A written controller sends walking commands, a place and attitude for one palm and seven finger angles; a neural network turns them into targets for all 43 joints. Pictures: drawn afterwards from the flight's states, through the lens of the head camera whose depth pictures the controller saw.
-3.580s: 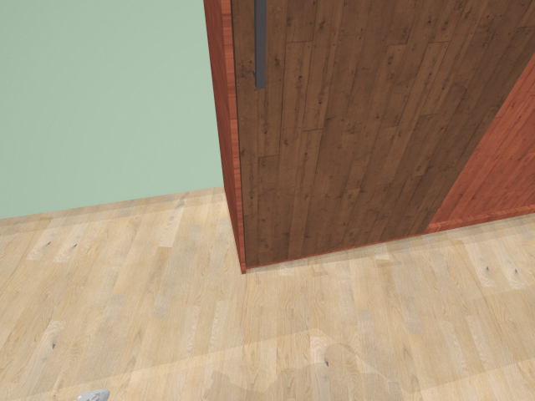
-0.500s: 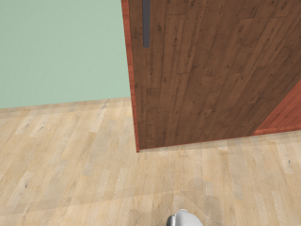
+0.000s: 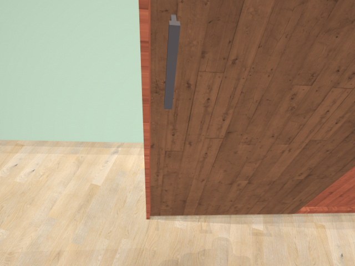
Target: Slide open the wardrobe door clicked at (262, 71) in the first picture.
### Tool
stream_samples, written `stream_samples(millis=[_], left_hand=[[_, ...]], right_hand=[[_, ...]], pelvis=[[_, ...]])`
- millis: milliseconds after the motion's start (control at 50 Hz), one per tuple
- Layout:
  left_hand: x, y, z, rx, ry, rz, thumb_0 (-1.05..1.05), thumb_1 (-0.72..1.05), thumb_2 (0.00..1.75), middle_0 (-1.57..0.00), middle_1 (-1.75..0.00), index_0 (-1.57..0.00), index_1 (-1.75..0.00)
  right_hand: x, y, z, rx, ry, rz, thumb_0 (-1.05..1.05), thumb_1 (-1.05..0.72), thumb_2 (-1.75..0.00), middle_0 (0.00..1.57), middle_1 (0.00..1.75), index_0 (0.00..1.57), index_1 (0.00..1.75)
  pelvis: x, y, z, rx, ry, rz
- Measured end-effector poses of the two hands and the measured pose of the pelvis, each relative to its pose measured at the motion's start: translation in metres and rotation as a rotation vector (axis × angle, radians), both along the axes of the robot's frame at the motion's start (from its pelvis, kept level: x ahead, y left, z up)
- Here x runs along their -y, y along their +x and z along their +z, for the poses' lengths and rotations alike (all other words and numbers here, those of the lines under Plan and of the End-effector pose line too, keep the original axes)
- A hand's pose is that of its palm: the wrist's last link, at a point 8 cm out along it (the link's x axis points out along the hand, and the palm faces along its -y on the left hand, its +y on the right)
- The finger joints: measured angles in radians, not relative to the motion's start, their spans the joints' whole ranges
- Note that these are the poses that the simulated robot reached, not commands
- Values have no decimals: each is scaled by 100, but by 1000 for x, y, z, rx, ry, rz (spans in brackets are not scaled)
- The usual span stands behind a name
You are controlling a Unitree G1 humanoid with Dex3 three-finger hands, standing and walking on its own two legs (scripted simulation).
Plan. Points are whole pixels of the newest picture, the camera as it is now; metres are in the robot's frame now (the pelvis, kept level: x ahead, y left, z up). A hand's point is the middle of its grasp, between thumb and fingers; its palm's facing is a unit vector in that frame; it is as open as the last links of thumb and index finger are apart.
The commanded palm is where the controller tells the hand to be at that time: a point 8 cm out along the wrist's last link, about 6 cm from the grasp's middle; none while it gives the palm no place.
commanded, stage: come to a stop and stand still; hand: left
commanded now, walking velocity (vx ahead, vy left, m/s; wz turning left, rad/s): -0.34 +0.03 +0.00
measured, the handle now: (170, 66) +0.47 +0.08 +0.23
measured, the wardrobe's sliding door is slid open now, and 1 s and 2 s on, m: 0.00 0.00 0.00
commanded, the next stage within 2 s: look again from close up in 1.76 s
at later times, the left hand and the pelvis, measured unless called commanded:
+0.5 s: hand out of the picture +0.00 +0.12 -0.15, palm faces +0.09 -0.96 -0.28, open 7.4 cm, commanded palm none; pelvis -0.03 -0.08 +0.01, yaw +1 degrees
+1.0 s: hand out of the picture -0.06 +0.18 -0.17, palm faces +0.07 -0.98 -0.16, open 7.4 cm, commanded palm none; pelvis -0.05 -0.01 +0.02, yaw +1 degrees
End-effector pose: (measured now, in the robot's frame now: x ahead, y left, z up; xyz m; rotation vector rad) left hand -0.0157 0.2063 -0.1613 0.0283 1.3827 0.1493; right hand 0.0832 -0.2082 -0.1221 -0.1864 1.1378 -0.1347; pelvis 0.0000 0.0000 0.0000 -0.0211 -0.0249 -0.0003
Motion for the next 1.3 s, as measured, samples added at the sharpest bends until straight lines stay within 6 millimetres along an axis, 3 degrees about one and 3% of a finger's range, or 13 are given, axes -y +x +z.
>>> stream_samples(millis=[80,160,260,340,500,580,660,780,860,980,1080,1220,1300], left_hand=[[8,3,12,-53,7,-15,0,91,89,-20,-30,-20,-30],[6,8,23,-59,60,-21,0,91,89,-20,-30,-20,-30],[6,13,31,-11,153,-21,0,91,89,-20,-30,-20,-30],[19,10,34,26,198,-32,0,91,89,-19,-30,-19,-30],[42,4,50,79,184,-14,0,90,89,-20,-30,-20,-30],[42,-6,51,97,178,7,0,90,89,-20,-30,-20,-30],[32,-28,48,71,164,19,0,90,89,-20,-30,-20,-30],[1,-61,28,2,117,33,0,90,89,-20,-30,-20,-30],[-17,-68,20,-37,88,23,0,90,89,-20,-30,-20,-30],[-25,-53,23,-38,54,-2,0,90,89,-19,-30,-19,-30],[-19,-30,22,-61,44,-51,0,91,90,-19,-30,-19,-29],[6,33,23,25,71,-117,0,91,90,-19,-30,-19,-29],[23,62,28,104,98,-130,0,91,89,-19,-30,-19,-30]], right_hand=[[2,11,0,-6,7,-31,-1,-94,-90,20,30,20,30],[22,9,-6,-39,11,-34,-2,-95,-90,21,30,20,30],[62,-7,-18,-87,21,-41,-2,-93,-90,21,30,20,30],[95,-21,-29,-105,32,-65,0,-92,-90,21,30,20,30],[121,-57,-17,-174,19,-38,0,-92,-90,20,30,19,30],[120,-72,-14,-212,9,-8,1,-91,-90,20,30,19,30],[106,-77,-11,-207,8,11,1,-91,-90,20,30,19,30],[65,-83,-7,-134,-5,16,1,-91,-90,20,30,19,30],[36,-105,1,-140,-14,-16,1,-92,-90,20,30,20,30],[17,-139,10,-236,-19,-63,1,-93,-90,21,30,20,30],[14,-165,9,-315,-19,-120,1,-92,-90,21,30,20,30],[32,-193,-4,-433,16,-189,1,-91,-90,21,30,20,30],[47,-187,-15,-453,40,-196,1,-91,-90,21,30,20,30]], pelvis=[[2,6,6,-3,16,-12],[13,-1,9,-5,16,-8],[42,-9,4,4,30,-12],[64,-15,-3,18,47,-4],[76,-30,11,-9,66,21],[73,-39,14,-19,72,37],[63,-48,14,-22,71,42],[32,-59,6,-24,27,31],[16,-59,10,-15,12,28],[6,-49,19,-35,8,24],[10,-44,18,-46,13,9],[30,-33,9,-48,25,-6],[43,-24,6,-38,11,13]])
